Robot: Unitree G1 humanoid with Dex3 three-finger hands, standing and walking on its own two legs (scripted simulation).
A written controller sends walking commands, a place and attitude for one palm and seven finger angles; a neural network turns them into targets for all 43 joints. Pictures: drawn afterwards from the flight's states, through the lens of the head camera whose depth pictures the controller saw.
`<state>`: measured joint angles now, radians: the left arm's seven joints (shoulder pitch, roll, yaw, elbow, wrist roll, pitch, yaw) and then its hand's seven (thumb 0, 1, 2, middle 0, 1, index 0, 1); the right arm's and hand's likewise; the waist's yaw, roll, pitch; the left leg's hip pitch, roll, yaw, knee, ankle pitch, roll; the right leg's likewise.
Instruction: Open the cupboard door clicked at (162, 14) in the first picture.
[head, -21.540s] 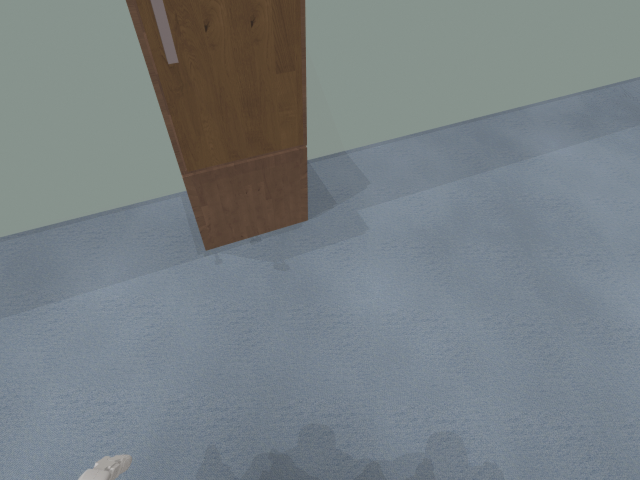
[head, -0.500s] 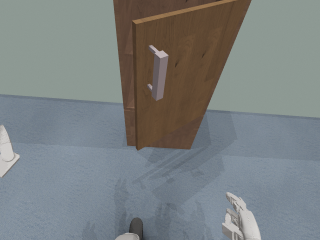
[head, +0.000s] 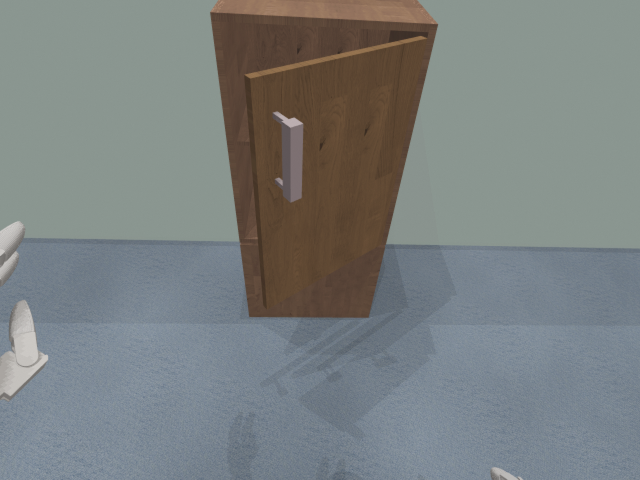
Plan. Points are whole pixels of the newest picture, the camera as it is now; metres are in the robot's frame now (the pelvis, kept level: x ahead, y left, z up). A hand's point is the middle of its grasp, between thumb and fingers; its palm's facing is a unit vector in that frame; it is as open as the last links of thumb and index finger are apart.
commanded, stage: stop stepping back and stand still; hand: left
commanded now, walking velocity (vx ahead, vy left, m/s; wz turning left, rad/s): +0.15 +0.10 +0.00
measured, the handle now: (285, 157) +0.62 +0.11 +0.11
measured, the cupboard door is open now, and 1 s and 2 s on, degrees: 37 37 37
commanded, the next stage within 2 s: let the arm hang, fingers relaxed in 0.98 s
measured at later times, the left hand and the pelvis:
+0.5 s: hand out of the picture +0.15 +0.32 +0.16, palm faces +0.46 -0.76 -0.45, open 7.4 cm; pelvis -0.04 +0.05 +0.00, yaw +1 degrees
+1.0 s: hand out of the picture +0.13 +0.33 +0.15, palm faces +0.44 -0.76 -0.47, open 7.4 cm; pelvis -0.06 +0.06 +0.00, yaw +1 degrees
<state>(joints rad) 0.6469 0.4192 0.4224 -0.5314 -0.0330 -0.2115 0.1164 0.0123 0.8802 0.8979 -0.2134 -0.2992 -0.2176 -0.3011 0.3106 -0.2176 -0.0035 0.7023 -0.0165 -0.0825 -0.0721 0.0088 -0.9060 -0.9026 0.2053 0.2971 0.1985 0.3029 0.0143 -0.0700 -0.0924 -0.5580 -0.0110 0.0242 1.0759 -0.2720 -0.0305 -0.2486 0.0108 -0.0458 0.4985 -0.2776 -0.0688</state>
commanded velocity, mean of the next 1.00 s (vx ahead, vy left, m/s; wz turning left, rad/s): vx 0.01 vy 0.00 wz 0.00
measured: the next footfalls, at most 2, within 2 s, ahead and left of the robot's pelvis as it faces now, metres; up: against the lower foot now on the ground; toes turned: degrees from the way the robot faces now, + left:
left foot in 0.16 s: -0.02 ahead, +0.16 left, +0.00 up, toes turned +6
